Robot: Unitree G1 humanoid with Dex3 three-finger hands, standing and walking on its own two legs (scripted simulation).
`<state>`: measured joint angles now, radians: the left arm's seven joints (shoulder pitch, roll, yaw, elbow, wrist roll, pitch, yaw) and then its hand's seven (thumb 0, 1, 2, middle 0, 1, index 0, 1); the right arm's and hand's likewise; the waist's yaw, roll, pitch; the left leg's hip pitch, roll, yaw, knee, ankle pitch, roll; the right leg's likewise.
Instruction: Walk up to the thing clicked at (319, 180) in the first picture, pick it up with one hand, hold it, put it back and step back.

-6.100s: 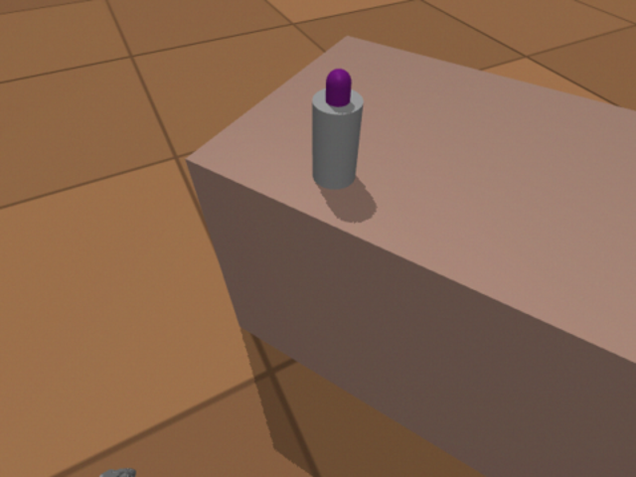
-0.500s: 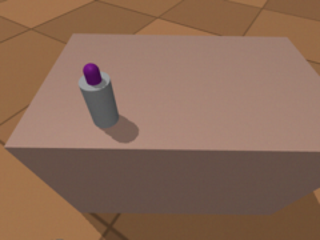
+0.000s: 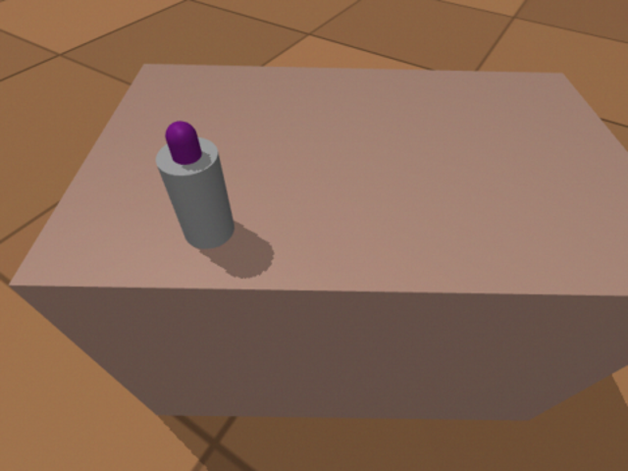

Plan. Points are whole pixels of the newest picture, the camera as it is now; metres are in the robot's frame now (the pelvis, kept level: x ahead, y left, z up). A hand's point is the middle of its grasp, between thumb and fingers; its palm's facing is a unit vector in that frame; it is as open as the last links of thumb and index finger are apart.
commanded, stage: stand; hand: left
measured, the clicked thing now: (195, 184) +0.47 +0.20 +0.07
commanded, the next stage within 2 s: rise first in 0.12 s
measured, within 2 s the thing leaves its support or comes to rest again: neither
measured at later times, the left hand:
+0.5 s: hand (145, 429) +0.18 +0.25 -0.11, palm faces +0.22 -0.92 -0.32, open 11.9 cm
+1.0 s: hand (103, 392) +0.19 +0.26 +0.02, palm faces +0.34 -0.86 -0.37, open 17.4 cm
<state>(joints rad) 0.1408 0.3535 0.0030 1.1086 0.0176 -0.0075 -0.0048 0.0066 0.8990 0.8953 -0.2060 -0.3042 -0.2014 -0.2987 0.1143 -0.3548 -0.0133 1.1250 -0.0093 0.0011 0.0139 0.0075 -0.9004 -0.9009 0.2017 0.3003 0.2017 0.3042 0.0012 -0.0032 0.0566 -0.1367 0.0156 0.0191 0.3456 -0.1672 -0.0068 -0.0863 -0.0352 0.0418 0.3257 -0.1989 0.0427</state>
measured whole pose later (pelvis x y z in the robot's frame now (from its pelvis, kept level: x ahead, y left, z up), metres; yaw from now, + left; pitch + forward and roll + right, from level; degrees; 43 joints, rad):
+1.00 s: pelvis +0.01 -0.01 +0.00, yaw +1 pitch -3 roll +0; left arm 0.39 0.30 0.22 0.12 -0.05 -0.12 0.05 -0.01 -0.51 0.01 -0.05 -0.04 -0.04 -0.03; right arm 0.28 -0.25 -0.11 0.59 0.03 -0.09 -0.05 0.00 0.49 -0.03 0.06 0.05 0.05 0.05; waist 0.04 0.04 0.00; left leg -0.15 0.02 -0.01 0.41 -0.21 -0.03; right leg -0.10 -0.03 0.02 0.42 -0.27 0.02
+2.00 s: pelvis -0.01 -0.01 +0.00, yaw +2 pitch -5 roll +0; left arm 0.45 0.35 0.34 -0.23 -0.04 -0.32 0.02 -0.01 -0.60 0.06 -0.06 -0.05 -0.04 -0.06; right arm 0.25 -0.24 -0.18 0.65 0.02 -0.14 -0.03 -0.01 0.51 -0.05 0.06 0.05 0.05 0.06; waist 0.06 0.06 0.05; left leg -0.14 0.02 -0.02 0.41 -0.18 -0.02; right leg -0.09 -0.03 0.00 0.42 -0.25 0.02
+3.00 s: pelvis +0.00 +0.00 -0.01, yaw +2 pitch +0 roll +0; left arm -0.13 0.49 0.54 0.32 -0.25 -0.06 -0.40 -0.01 -0.59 0.08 -0.04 -0.04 -0.04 -0.04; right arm 0.23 -0.23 -0.07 0.68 0.04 -0.14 -0.09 -0.01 0.51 -0.06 0.05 0.05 0.05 0.05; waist 0.03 0.02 -0.05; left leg -0.25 0.01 -0.01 0.49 -0.24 -0.01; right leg -0.19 -0.04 0.01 0.47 -0.28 0.04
